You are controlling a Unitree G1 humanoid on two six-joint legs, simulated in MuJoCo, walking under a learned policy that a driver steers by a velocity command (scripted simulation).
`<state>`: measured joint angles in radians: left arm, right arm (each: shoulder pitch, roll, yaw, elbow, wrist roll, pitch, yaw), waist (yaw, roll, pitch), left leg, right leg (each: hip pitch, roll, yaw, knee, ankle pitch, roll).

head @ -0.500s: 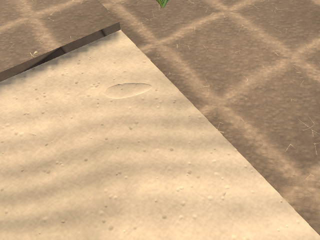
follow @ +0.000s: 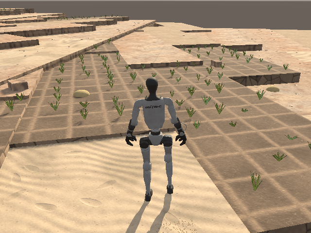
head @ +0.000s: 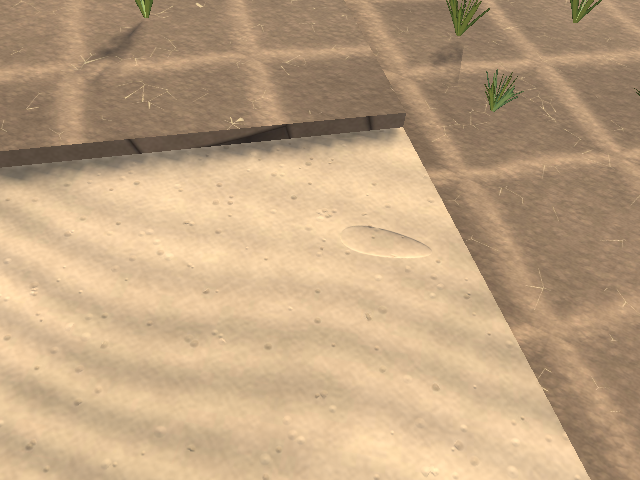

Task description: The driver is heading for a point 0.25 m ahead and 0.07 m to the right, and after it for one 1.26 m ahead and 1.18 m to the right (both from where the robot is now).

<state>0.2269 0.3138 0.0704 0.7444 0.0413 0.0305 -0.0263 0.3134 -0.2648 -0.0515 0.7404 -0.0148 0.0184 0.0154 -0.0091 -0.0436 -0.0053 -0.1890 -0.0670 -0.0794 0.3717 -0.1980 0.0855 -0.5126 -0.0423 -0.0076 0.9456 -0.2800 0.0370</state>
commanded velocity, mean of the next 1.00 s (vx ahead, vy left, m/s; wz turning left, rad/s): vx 0.10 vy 0.00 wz -0.30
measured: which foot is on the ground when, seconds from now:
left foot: down 0.00-0.30, up 0.32-0.78, down 0.80-1.00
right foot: up 0.00-0.26, down 0.28-0.80, up 0.82-1.00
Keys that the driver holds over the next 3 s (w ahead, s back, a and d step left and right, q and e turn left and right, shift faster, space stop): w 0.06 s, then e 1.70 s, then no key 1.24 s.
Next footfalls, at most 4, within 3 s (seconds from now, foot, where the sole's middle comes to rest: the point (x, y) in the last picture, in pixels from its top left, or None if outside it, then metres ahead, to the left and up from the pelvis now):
0.28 right None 0.18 -0.11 -0.79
0.80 left None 0.25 0.06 -0.79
1.28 right None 0.12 -0.11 -0.79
1.82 left None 0.27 0.00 -0.79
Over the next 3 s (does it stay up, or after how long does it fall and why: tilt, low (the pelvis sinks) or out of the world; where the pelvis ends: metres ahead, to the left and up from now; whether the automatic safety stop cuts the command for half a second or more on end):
stays up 0.15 -0.03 0.00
